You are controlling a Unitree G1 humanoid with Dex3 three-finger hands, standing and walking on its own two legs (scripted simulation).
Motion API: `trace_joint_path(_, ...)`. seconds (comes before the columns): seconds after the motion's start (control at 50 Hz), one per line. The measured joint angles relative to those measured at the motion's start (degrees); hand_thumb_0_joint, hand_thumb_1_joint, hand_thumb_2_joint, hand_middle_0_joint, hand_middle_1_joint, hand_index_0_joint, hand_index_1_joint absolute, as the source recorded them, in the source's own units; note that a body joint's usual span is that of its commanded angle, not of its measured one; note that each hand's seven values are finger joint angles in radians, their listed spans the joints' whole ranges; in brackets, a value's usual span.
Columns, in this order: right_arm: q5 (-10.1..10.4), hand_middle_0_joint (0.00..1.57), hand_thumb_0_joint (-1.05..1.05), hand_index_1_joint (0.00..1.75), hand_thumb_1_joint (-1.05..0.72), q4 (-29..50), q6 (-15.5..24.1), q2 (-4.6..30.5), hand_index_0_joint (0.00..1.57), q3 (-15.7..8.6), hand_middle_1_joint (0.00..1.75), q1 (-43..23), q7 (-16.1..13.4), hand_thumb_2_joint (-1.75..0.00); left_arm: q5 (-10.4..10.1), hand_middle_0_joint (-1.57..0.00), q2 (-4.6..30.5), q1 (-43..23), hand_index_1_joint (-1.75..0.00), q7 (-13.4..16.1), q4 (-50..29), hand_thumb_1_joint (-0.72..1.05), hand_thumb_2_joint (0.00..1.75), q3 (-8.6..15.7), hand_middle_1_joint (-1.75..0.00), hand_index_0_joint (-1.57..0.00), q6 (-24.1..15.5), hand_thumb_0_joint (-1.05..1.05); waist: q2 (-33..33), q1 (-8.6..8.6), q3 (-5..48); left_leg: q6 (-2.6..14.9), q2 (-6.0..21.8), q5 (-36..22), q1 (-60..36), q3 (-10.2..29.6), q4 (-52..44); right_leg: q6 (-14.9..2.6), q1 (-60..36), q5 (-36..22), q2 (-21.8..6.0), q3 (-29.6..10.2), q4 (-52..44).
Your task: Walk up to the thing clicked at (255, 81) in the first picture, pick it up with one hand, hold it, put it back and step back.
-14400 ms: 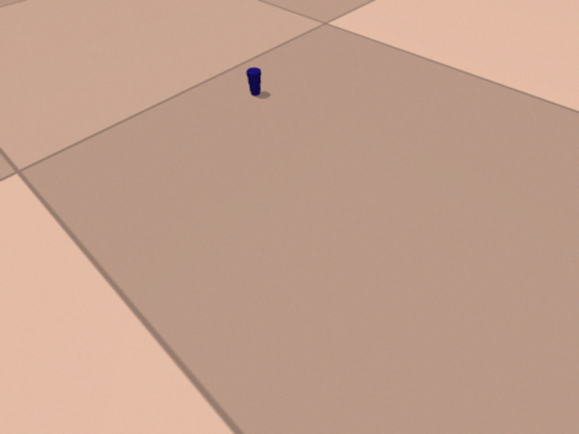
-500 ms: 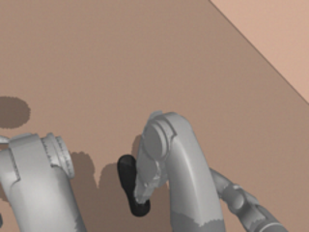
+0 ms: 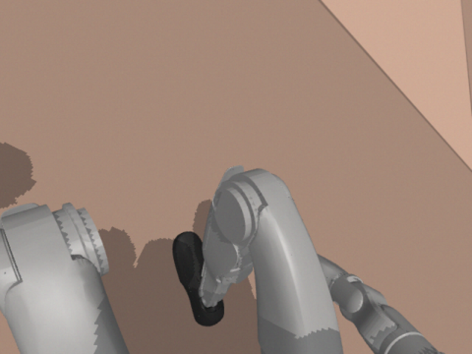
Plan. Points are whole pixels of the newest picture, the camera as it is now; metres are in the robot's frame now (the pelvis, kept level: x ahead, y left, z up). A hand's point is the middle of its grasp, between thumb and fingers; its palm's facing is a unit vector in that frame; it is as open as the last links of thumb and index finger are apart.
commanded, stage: close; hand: left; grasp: from the side
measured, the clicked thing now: out of the picture +0.43 +0.29 -0.20
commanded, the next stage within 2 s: settle in 0.30 s
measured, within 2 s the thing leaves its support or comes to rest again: leaves its support in 0.74 s
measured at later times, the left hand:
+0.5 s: hand out of the picture +0.43 +0.30 -0.17, palm faces +0.40 -0.92 -0.01, open 11.2 cm
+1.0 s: hand out of the picture +0.41 +0.32 -0.10, palm faces +0.36 -0.93 -0.04, open 11.5 cm
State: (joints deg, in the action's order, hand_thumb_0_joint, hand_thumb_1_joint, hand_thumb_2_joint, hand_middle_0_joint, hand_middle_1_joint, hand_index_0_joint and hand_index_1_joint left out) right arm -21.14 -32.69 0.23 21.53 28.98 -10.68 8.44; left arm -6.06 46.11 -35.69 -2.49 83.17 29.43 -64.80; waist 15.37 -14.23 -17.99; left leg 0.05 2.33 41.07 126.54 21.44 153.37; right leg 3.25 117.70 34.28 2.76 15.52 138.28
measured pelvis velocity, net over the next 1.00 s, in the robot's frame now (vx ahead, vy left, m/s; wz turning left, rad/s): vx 0.01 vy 0.00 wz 0.04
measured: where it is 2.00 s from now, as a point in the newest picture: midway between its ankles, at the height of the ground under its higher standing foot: (147, 325)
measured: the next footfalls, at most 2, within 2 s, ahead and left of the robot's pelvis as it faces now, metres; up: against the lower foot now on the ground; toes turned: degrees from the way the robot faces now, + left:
none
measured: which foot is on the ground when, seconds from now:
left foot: down 0.00-1.00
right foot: down 0.00-1.00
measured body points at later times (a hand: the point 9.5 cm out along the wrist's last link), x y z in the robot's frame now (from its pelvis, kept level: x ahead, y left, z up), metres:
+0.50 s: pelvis +0.00 +0.00 +0.00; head +0.23 +0.18 +0.33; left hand +0.40 +0.34 -0.17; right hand +0.17 -0.25 -0.04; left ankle +0.08 +0.12 -0.25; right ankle +0.14 -0.12 -0.25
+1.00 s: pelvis +0.01 +0.00 +0.02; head +0.21 +0.17 +0.38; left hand +0.38 +0.37 -0.09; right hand +0.20 -0.24 -0.03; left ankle +0.08 +0.12 -0.25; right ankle +0.14 -0.12 -0.25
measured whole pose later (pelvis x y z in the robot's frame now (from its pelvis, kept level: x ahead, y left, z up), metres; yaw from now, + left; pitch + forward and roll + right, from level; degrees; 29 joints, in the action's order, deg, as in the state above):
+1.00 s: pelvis +0.01 +0.00 +0.02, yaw +2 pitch +17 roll -15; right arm -16.0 -33.5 -1.5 20.7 20.0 -6.1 8.2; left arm -6.7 39.4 -31.1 -4.0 60.6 25.9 -50.3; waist 9.7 -10.9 -10.8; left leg 0.1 2.2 40.5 127.8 17.7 148.5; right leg 2.1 119.4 35.7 1.2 13.3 136.1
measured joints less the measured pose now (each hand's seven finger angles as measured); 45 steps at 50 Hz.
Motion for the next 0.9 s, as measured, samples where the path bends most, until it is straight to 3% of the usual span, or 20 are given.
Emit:
trace_joint_path(0.1,-0.1,0.21,0.0,0.3,-0.89,0.1,-0.5,0.2,0.21,0.2,0.3,-0.2,0.1,-0.9,0.9,-0.45,0.6,-0.1,-0.43,0.4,0.2,0.03,0.48,-0.8,-0.42,-0.43,0.0,-0.01,0.0,0.0,-0.3,0.06,0.1,-0.2,0.1,-0.1,-0.2,0.03,0.1,-0.2,0.1,-0.1,-0.2)
trace_joint_path(0.18,0.0,0.21,0.0,0.3,-0.89,0.1,-0.7,0.3,0.21,0.5,0.3,-0.3,0.1,-0.9,0.5,-0.53,0.6,-0.5,-0.51,0.8,0.8,0.01,0.51,-0.4,-0.51,-0.46,0.0,0.0,0.1,-0.12,-0.4,-0.01,0.3,-0.2,0.0,-0.1,-0.3,0.0,0.2,-0.4,0.2,0.0,-0.3)
trace_joint_path(0.54,-0.1,0.21,0.0,0.3,-0.9,0.1,-1.2,0.1,0.21,0.8,0.3,0.6,0.0,-0.9,0.8,-0.69,2.4,-1.7,-0.91,1.9,-0.2,-0.35,0.77,0.4,-0.87,-0.61,1.1,0.0,0.5,-0.35,-0.9,0.0,0.2,0.2,0.3,0.5,-0.2,0.12,0.4,-0.3,0.3,0.4,-0.6)
trace_joint_path(0.74,0.9,0.21,0.0,0.3,-0.91,-0.1,-1.7,-0.3,0.21,-1.8,0.3,2.2,0.1,-0.9,1.4,-0.69,-0.7,1.4,-1.01,0.8,-9.2,-0.46,0.92,0.6,-0.96,-0.61,6.1,-0.01,-0.4,0.9,0.2,-0.27,0.1,0.8,0.1,-0.1,-1.0,-0.24,0.2,0.8,-0.1,0.0,-0.9)
trace_joint_path(0.9,3.1,0.21,0.0,0.3,-0.92,-0.5,-2.0,-0.5,0.21,-5.7,0.3,3.6,-0.2,-0.9,0.5,-0.7,-4.6,3.5,-1.03,-0.3,-18.7,-0.52,0.98,-1.4,-0.98,-0.61,11.2,-0.01,-2.9,2.51,3.8,-0.47,-0.2,0.0,0.4,-1.9,-3.3,-1.04,0.7,1.2,-1.1,-1.0,-1.6)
